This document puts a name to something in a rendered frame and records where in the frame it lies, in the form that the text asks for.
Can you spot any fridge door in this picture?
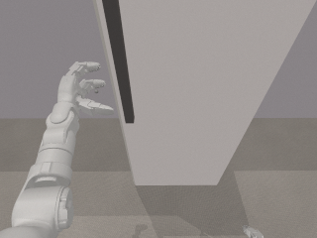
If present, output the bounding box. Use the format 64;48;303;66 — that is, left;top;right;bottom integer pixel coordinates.
96;0;317;185

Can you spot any robot left forearm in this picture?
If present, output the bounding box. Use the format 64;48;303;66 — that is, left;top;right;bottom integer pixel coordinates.
11;101;80;227

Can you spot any robot left upper arm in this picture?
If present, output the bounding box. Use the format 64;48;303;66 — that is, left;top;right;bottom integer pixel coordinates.
0;185;74;238

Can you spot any right robot hand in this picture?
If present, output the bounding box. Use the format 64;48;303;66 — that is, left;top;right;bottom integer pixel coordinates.
243;225;264;238

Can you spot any handle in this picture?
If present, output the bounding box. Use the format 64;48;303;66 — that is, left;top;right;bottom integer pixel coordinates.
102;0;135;124

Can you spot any left robot hand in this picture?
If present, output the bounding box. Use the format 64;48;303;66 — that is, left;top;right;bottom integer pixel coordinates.
57;61;114;117

